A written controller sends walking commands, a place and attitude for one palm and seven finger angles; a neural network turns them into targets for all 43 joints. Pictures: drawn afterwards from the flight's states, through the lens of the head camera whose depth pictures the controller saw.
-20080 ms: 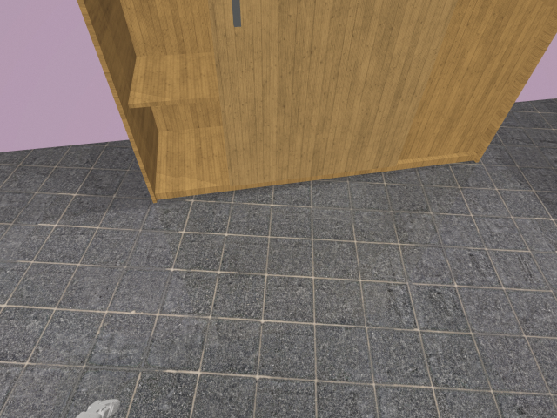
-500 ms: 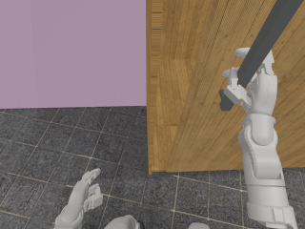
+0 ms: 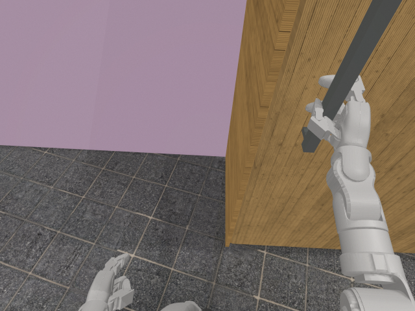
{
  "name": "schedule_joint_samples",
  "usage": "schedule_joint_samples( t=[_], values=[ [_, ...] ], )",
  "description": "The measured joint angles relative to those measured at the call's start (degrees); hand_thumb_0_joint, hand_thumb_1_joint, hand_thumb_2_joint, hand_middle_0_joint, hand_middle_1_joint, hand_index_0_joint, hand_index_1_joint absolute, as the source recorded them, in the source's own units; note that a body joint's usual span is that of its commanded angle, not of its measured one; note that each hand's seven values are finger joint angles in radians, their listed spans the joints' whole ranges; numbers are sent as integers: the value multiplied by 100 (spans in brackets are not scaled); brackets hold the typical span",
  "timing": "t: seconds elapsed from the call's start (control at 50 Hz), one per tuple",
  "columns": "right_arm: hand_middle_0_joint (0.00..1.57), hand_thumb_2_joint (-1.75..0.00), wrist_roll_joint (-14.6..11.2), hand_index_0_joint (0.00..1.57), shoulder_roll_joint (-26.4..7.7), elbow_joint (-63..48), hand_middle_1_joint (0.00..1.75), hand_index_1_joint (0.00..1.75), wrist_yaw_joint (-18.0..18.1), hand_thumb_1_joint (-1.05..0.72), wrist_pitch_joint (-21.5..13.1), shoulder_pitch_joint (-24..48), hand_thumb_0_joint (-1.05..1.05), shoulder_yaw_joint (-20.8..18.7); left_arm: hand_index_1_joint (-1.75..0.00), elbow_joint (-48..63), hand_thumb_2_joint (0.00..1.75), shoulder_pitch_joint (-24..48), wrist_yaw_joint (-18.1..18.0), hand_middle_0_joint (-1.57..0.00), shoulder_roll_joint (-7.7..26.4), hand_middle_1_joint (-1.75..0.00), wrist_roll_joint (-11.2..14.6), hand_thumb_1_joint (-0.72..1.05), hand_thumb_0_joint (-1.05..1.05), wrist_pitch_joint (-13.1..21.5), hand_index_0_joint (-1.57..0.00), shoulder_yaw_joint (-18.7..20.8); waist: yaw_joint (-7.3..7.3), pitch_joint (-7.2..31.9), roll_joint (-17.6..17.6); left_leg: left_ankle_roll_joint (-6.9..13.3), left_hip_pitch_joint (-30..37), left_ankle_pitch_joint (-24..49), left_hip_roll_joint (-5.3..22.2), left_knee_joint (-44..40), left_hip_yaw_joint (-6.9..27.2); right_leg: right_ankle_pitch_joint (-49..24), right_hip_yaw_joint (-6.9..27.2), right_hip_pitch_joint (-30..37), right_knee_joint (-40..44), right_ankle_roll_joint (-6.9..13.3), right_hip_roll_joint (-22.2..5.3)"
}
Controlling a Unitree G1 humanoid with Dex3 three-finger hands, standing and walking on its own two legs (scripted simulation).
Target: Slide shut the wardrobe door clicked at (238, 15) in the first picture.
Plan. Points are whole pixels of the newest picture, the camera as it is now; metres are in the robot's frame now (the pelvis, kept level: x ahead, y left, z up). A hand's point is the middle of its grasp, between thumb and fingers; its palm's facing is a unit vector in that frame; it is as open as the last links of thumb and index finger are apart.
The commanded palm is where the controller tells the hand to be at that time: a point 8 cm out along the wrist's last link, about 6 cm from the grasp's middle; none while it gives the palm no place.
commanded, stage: step sideways, sliding the door along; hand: right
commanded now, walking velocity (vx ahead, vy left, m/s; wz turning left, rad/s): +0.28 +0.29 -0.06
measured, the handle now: (334, 84) +0.45 -0.19 +0.21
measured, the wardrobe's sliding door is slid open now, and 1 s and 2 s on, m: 0.01 0.00 0.00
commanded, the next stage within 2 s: stop walking and hold the door there in 0.52 s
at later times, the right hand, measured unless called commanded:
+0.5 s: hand (307, 116) +0.41 -0.15 +0.17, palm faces +0.39 +0.92 -0.08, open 6.6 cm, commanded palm +0.38 -0.12 +0.18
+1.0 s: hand (309, 118) +0.41 -0.16 +0.17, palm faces +0.39 +0.91 -0.16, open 6.7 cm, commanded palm +0.37 -0.17 +0.18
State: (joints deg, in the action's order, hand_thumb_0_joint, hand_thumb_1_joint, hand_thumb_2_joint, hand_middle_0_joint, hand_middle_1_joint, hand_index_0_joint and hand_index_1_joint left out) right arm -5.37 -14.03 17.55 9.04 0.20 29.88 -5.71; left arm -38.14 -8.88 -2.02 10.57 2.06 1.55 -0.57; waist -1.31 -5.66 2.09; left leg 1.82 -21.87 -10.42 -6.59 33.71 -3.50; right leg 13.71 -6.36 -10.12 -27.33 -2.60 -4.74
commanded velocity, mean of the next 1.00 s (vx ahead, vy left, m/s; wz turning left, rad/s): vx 0.00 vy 0.18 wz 0.02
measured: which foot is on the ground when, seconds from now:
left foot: up 0.00-0.10, down 0.12-1.00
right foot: down 0.00-0.70, up 0.72-0.90, down 0.92-1.00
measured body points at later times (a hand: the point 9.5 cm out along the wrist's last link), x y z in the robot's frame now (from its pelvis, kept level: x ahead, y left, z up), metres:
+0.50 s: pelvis +0.03 +0.08 +0.00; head +0.06 +0.08 +0.45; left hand +0.23 +0.28 -0.11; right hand +0.38 -0.20 +0.18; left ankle +0.04 +0.11 -0.73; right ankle +0.00 -0.11 -0.72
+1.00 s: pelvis +0.05 +0.07 +0.01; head +0.07 +0.09 +0.45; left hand +0.23 +0.30 -0.09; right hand +0.38 -0.20 +0.18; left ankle +0.04 +0.12 -0.73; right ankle +0.06 -0.07 -0.73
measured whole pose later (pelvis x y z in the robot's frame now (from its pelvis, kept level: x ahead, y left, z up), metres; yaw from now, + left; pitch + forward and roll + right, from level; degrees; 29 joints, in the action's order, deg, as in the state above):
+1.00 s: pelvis +0.05 +0.07 +0.01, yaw -1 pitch -2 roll -1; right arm -4.7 -17.5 10.3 9.3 -0.5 18.0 -12.9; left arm -36.3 -7.5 -2.5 13.1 2.9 -0.7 -1.0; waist -1.2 -4.4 -0.5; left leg 3.5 -11.7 -16.7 -5.3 30.3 -0.9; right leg 13.8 -5.8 -12.2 -28.1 -1.5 -3.4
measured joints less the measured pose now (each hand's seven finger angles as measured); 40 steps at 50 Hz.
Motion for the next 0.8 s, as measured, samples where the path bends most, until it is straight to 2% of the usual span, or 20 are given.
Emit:
schedule_joint_samples(
  t=[0.04,0.06,0.12,0.16,0.2,0.26,0.32,0.36,0.38,0.42,0.46,0.52,0.54,0.58,0.62,0.66,0.68,0.72,0.76,0.8],
  values=[
    [41,-80,-1,18,9,152,140,138,-37,-76,19,62,1,-31,-30,12,89,-71,17,-20,19,-29,-16,91,1,-103,-20,52,13,-38,-112,-108,-170,-660,110,1013,136,97,75,39,-42,-155,-93],
    [41,-80,-4,18,21,227,140,138,-47,-76,37,94,1,-55,-30,-14,89,-98,25,-20,33,-29,-16,91,1,-177,-20,59,5,-59,-206,-113,-97,-832,187,1094,159,131,144,55,-65,-209,-181],
    [41,-81,-27,18,3,445,140,137,-43,-76,160,293,1,-98,-30,-34,89,-251,64,-20,53,-29,69,91,1,-362,-19,-8,-144,-56,-394,-87,553,-337,456,70,128,351,351,-84,-500,-321,-507],
    [41,-82,-47,18,-19,578,140,136,56,-75,212,444,2,-130,-30,-156,89,-210,55,-20,24,-29,167,91,1,-401,-20,-63,-168,-116,-499,134,716,-345,268,-99,-99,471,540,-206,-837,-167,-735],
    [40,-83,-75,18,16,760,140,135,145,-75,206,556,2,-116,-30,-287,89,-212,37,-20,-4,-29,187,91,1,-377,-20,-56,-130,-64,-440,327,752,-404,258,-164,-263,561,733,-335,-1010,41,-607],
    [37,-84,-166,18,60,839,140,136,253,-75,235,596,3,-19,-30,-337,89,-267,-9,-20,71,-29,161,91,2,-283,-20,-26,-181,45,-354,387,762,-390,294,-272,-345,298,650,-158,-534,171,-355],
    [37,-84,-258,16,-24,857,140,138,267,-76,187,601,3,77,-30,-253,89,-229,-22,-20,85,-29,132,91,2,-285,-20,44,-270,8,-239,164,720,-475,355,-96,-323,263,617,33,-218,-288,-337],
    [37,-84,-292,14,-83,806,140,138,239,-76,166,576,2,82,-30,-133,89,-178,8,-20,113,-29,135,91,2,-316,-19,69,-308,-59,-284,127,801,-531,302,-146,-353,289,652,73,-218,-390,-390],
    [38,-84,-291,13,-101,774,140,139,224,-75,157,560,2,71,-30,-86,89,-141,25,-20,131,-29,145,91,1,-331,-19,76,-318,-96,-337,216,864,-525,248,-222,-390,311,687,70,-259,-397,-437],
    [39,-84,-265,12,-128,700,140,139,196,-75,162,525,1,44,-30,-43,89,-45,55,-20,134,-29,179,91,1,-357,-19,84,-312,-157,-378,497,990,-443,184,-406,-463,270,658,-12,-441,-286,-506],
    [40,-84,-236,11,-118,640,139,140,181,-75,152,487,1,38,-30,-27,89,36,75,-20,140,-29,193,91,1,-353,-19,92,-292,-158,-345,581,1034,-418,208,-503,-522,235,580,-182,-699,-20,-488],
    [41,-84,-208,11,-60,517,139,140,171,-75,71,370,1,80,-30,28,89,95,69,-20,197,-29,154,91,1,-321,-19,100,-341,-61,-313,527,962,-458,250,-479,-522,102,423,-177,-479,184,-391],
    [41,-84,-211,11,-61,445,139,140,166,-75,53,311,2,94,-30,45,89,124,60,-20,198,-29,137,91,1,-322,-19,109,-363,-34,-290,475,903,-501,268,-378,-493,138,362,-79,-306,38,-397],
    [41,-84,-220,11,-68,293,139,140,146,-75,33,220,2,104,-30,134,89,184,58,-20,182,-29,88,91,1,-350,-19,144,-375,-53,-291,193,769,-546,274,-83,-391,247,323,26,-141,-297,-421],
    [41,-84,-205,10,-83,132,139,139,106,-75,28,151,1,92,-30,259,89,211,92,-20,136,-29,60,91,1,-356,-19,158,-407,-140,-290,-10,772,-588,256,34,-291,260,319,94,-112,-423,-425],
    [42,-83,-117,10,-164,-21,139,138,-64,-74,-66,-9,0,-72,-30,312,89,286,145,-20,87,-29,35,91,1,-341,-19,98,-414,-173,-306,10,846,-702,203,-68,-234,300,283,101,-165,-444,-457],
    [42,-83,-30,10,-303,-96,139,138,-192,-72,-178,-162,-1,-205,-30,306,89,377,169,-20,59,-29,13,91,1,-349,-19,62,-352,-185,-344,205,898,-716,140,-191,-208,318,245,41,-291,-419,-506],
    [43,-82,58,13,-496,-279,139,137,-279,-70,-213,-380,-3,-393,-30,344,89,482,183,-20,26,-29,48,91,1,-337,-20,46,-239,-262,-397,673,963,-590,83,-364,-185,306,206,-279,-969,-192,-536],
    [44,-81,86,15,-509,-356,139,136,-295,-69,-256,-530,-4,-526,-30,357,89,483,182,-20,50,-29,89,91,1,-272,-20,46,-185,-253,-386,614,951,-520,139,-463,-118,878,374,-730,-1957,23,-280],
    [44,-82,110,17,-472,-409,140,136,-274,-68,-295,-671,-3,-621,-30,320,89,436,122,-20,77,-29,68,91,1,-224,-20,-13,-160,-196,-298,536,968,-434,218,-622,-17,1104,370,-988,-2285,119,-7]
  ],
)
